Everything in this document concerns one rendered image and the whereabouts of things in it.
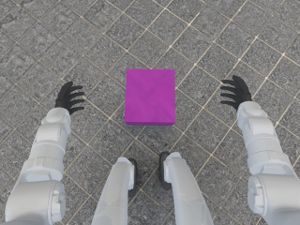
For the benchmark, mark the right robot hand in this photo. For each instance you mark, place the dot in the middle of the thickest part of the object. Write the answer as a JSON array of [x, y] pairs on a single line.
[[241, 92]]

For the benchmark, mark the carton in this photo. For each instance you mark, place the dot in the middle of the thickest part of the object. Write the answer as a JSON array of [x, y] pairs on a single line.
[[150, 97]]

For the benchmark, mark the left robot hand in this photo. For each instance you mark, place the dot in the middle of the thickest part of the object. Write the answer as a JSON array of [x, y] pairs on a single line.
[[64, 98]]

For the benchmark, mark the left robot upper arm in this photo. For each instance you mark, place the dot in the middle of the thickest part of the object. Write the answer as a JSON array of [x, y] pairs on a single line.
[[36, 203]]

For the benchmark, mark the robot left foot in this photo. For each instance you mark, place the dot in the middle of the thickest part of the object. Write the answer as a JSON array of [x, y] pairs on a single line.
[[131, 192]]

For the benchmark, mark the robot right foot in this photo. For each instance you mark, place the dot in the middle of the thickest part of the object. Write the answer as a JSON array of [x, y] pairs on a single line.
[[162, 158]]

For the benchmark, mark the right robot upper arm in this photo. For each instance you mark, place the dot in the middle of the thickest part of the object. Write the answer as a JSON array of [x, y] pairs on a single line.
[[275, 197]]

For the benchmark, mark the robot foot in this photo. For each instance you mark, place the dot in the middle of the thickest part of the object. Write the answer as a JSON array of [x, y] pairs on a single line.
[[131, 192], [162, 158]]

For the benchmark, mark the left robot forearm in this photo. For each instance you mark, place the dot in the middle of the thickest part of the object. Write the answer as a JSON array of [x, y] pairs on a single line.
[[46, 157]]

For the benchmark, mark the right robot forearm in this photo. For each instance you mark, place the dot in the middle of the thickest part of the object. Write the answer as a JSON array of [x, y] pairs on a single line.
[[264, 152]]

